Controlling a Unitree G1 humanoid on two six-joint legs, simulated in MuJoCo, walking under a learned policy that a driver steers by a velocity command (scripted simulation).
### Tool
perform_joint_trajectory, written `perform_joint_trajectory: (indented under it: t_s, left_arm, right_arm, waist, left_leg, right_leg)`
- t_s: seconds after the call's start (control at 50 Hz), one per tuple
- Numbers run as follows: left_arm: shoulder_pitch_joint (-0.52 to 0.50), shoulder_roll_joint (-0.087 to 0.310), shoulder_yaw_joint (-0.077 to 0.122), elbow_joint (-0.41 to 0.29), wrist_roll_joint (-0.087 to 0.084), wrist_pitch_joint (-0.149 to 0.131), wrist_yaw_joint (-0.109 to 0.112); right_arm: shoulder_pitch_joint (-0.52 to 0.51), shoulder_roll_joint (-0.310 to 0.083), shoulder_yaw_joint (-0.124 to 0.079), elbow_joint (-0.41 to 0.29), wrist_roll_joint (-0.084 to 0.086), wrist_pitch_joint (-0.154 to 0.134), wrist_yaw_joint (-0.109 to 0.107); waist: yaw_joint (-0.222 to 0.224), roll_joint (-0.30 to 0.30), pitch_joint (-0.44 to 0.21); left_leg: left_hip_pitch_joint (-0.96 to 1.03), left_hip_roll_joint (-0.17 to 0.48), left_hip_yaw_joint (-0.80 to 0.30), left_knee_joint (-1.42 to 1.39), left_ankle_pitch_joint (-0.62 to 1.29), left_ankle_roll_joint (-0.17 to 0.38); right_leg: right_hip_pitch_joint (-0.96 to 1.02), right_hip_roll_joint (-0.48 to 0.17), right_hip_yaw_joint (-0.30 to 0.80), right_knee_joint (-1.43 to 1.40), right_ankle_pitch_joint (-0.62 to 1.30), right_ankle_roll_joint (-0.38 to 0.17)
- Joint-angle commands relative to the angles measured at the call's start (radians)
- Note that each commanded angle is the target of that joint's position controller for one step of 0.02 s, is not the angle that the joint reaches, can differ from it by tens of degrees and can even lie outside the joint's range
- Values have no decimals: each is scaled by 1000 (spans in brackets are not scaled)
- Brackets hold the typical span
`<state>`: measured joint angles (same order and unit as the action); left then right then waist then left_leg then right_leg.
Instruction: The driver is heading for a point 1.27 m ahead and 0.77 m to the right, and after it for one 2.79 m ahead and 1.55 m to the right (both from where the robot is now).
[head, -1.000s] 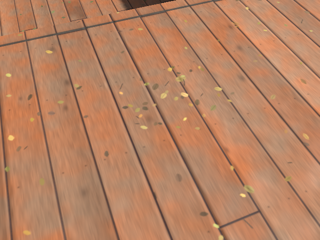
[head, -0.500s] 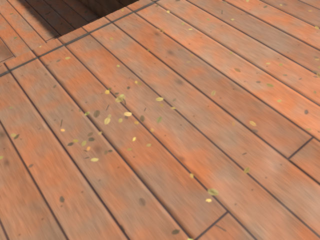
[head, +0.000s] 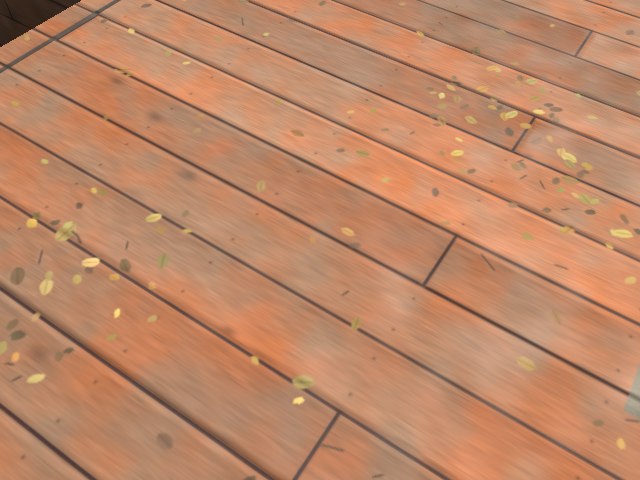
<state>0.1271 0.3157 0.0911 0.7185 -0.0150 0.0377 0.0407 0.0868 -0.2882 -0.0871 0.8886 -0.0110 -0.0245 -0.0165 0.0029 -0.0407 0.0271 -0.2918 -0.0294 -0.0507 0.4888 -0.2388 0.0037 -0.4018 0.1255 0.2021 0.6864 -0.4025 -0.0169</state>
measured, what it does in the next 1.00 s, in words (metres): steps on the spot, turning right: right foot, then left foot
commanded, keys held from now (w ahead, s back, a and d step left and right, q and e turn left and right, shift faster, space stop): e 0.88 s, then no key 0.12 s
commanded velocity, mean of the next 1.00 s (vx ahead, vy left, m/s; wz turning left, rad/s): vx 0.00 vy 0.00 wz -0.58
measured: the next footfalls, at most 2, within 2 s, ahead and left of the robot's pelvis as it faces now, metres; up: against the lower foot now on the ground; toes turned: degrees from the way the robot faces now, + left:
right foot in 0.38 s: +0.02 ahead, -0.16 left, +0.00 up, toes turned -16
left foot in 0.88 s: +0.12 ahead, +0.04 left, +0.00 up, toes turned -36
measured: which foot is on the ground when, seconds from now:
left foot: down 0.00-0.38, up 0.40-0.86, down 0.88-1.00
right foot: up 0.00-0.36, down 0.38-0.88, up 0.90-1.00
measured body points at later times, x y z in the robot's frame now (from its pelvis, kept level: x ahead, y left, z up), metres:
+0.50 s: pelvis -0.01 -0.05 +0.00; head +0.03 -0.09 +0.45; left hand +0.23 +0.18 -0.08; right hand +0.03 -0.37 -0.12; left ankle -0.01 +0.11 -0.66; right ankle -0.02 -0.14 -0.73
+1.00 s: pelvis +0.01 -0.03 +0.00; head +0.05 -0.03 +0.45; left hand +0.32 +0.12 -0.09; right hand -0.02 -0.35 -0.08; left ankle +0.08 +0.06 -0.73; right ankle -0.07 -0.13 -0.67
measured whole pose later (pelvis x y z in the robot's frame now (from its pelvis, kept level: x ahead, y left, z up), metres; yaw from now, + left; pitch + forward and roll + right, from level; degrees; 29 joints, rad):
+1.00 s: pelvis +0.01 -0.03 +0.00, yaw -35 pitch +2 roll +0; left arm 0.17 0.36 0.09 0.61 -0.01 0.04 0.03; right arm 0.15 -0.29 -0.07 0.73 -0.01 -0.01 -0.01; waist -0.01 -0.05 0.04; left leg -0.26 -0.01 -0.03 0.49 -0.25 0.01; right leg -0.48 0.12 0.16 1.05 -0.51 0.04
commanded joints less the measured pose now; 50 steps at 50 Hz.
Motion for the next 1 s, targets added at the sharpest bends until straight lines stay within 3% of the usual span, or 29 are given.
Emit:
perform_joint_trajectory:
  t_s: [0.02, 0.06, 0.1, 0.14, 0.18, 0.24, 0.32, 0.36, 0.38, 0.4, 0.42, 0.44, 0.46, 0.48, 0.5, 0.56, 0.64, 0.7, 0.78, 0.84, 0.86, 0.88, 0.9, 0.92, 0.94, 0.98, 1.0]
  left_arm:
    - [59, 193, 56, -70, -1, -23, -7]
    - [80, 160, 56, -41, 0, -1, -5]
    - [60, 114, 41, -60, -6, 9, -13]
    - [0, 88, 28, -98, -13, 6, -16]
    - [-28, 78, 19, -124, -9, 4, -20]
    - [-28, 66, 6, -144, -5, 4, -35]
    - [5, 90, 17, -150, -7, 17, -54]
    - [73, 90, 28, -129, -5, 21, -59]
    - [125, 126, 45, -113, -3, 20, -49]
    - [170, 246, 75, -123, -2, 16, -30]
    - [146, 287, 68, -157, 29, -7, -37]
    - [154, 232, 57, -152, 38, -31, -48]
    - [114, 203, 47, -144, 31, -47, -47]
    - [64, 179, 42, -146, 16, -49, -40]
    - [30, 159, 32, -152, 4, -45, -34]
    - [26, 153, 24, -166, 13, -42, -20]
    - [46, 168, 29, -169, 8, -35, -10]
    - [43, 180, 33, -177, 10, -27, -11]
    - [28, 182, 34, -188, 7, -16, -20]
    - [-2, 176, 31, -200, -5, -6, -20]
    - [-16, 168, 29, -204, -12, -2, -17]
    - [11, 135, 20, -206, -9, -1, -14]
    - [81, 82, 6, -208, 1, -5, -16]
    - [63, 156, 28, -213, 9, -16, -13]
    - [83, 204, 46, -192, 10, -19, -13]
    - [97, 170, 45, -151, 5, -4, -8]
    - [94, 142, 36, -148, 5, 2, -8]
  right_arm:
    - [-14, -161, -29, -83, -28, -5, -11]
    - [-73, -110, -14, -103, 2, 1, -19]
    - [-48, -116, -9, -99, 5, 10, -29]
    - [7, -134, -13, -90, -1, 19, -39]
    - [40, -160, -20, -88, -1, 24, -42]
    - [24, -199, -32, -102, 5, 29, -32]
    - [20, -220, -41, -110, 26, 29, -12]
    - [10, -207, -38, -106, 45, 28, -7]
    - [73, -165, -28, -82, 37, 26, -1]
    - [71, -94, -6, -110, -10, 24, 6]
    - [2, -89, -2, -169, -15, 17, 1]
    - [-53, -141, -16, -179, 4, 17, -5]
    - [-57, -152, -21, -180, 20, 19, -9]
    - [-33, -153, -26, -160, 15, 22, -18]
    - [-21, -166, -31, -155, 6, 26, -24]
    - [18, -144, -28, -156, 8, 25, -18]
    - [-17, -116, -17, -182, 7, 23, -15]
    - [-29, -114, -14, -195, 10, 17, -7]
    - [-19, -122, -16, -211, 18, 1, 6]
    - [31, -121, -20, -212, 20, -11, 19]
    - [67, -125, -24, -203, 16, -15, 21]
    - [97, -172, -37, -202, 5, -14, 17]
    - [62, -253, -49, -216, -13, -3, 10]
    - [79, -224, -42, -219, -33, -4, 13]
    - [47, -180, -27, -236, -23, -7, 9]
    - [-8, -132, -12, -247, 3, -3, 2]
    - [-4, -128, -7, -245, 10, -1, -1]
  waist:
    - [25, 209, -118]
    - [34, 169, -74]
    - [14, 178, -46]
    - [-25, 197, -44]
    - [-49, 203, -68]
    - [-50, 218, -82]
    - [-34, 226, -76]
    - [12, 200, -85]
    - [20, 110, -108]
    - [11, -178, -128]
    - [24, -265, -165]
    - [69, -143, -189]
    - [37, -119, -140]
    - [11, -66, -118]
    - [-4, -78, -103]
    - [-23, -88, -130]
    - [-2, -94, -116]
    - [9, -105, -101]
    - [14, -117, -109]
    - [-17, -121, -127]
    - [-41, -111, -130]
    - [-33, -41, -153]
    - [39, 231, -140]
    - [6, 306, -115]
    - [16, 216, -97]
    - [28, 158, -62]
    - [19, 160, -54]
  left_leg:
    - [198, 429, -377, -177, 433, 270]
    - [173, 308, -202, -166, 326, 186]
    - [155, 272, -113, -184, 337, 190]
    - [222, 279, -80, -195, 345, 207]
    - [278, 307, -66, -189, 371, 220]
    - [237, 324, -4, -184, 395, 214]
    - [207, 348, 32, -138, 371, 184]
    - [162, 329, 80, -35, 310, 120]
    - [71, 285, 142, 94, 208, 52]
    - [-202, 168, 229, 413, -197, -45]
    - [-385, 43, 108, 643, -476, -83]
    - [-390, 66, 12, 740, -433, -73]
    - [-394, 84, -5, 740, -343, -53]
    - [-389, 98, -14, 699, -260, -47]
    - [-368, 98, -18, 667, -209, -49]
    - [-296, 59, -10, 626, -114, -63]
    - [-281, 36, -27, 433, -96, -83]
    - [-226, 18, -36, 331, -108, -84]
    - [-147, -7, -41, 219, -137, -69]
    - [-42, -16, -31, 33, -66, -44]
    - [44, -4, -21, -91, 52, -28]
    - [166, 114, -103, -135, 146, 14]
    - [241, 322, -323, -155, 361, 133]
    - [184, 441, -482, -184, 434, 287]
    - [160, 426, -425, -173, 410, 297]
    - [150, 305, -261, -147, 342, 215]
    - [154, 289, -229, -143, 378, 214]
  right_leg:
    - [-217, -59, -26, 444, -184, 38]
    - [-232, -78, -59, 525, -60, 71]
    - [-236, -90, -105, 533, 2, 93]
    - [-266, -115, -141, 429, 32, 108]
    - [-246, -146, -156, 328, 28, 117]
    - [-117, -171, -208, 179, 22, 102]
    - [10, -155, -262, -2, 60, 54]
    - [148, -122, -291, -199, 198, 1]
    - [295, -125, -236, -286, 336, -38]
    - [483, -367, 104, -313, 707, -131]
    - [447, -547, 344, -307, 872, -347]
    - [419, -506, 294, -335, 762, -357]
    - [382, -438, 202, -338, 669, -293]
    - [351, -384, 148, -337, 569, -234]
    - [314, -361, 124, -342, 552, -210]
    - [275, -321, 104, -352, 554, -214]
    - [280, -308, 151, -345, 447, -217]
    - [235, -297, 201, -337, 361, -218]
    - [222, -286, 284, -301, 407, -214]
    - [229, -255, 323, -248, 471, -183]
    - [196, -225, 309, -219, 434, -150]
    - [108, -175, 258, -137, 272, -96]
    - [-61, -17, 55, 65, -85, -26]
    - [-161, 9, -23, 293, -283, 26]
    - [-170, -37, -9, 439, -229, 50]
    - [-182, -48, -20, 513, -122, 85]
    - [-187, -46, -22, 529, -89, 99]
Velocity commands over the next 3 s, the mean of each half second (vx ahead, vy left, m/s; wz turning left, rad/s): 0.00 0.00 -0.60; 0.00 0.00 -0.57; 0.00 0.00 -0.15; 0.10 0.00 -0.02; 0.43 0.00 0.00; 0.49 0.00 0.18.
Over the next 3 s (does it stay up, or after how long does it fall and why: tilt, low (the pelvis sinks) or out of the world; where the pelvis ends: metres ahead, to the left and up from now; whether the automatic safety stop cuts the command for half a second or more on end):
stays up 0.49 -0.36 -0.02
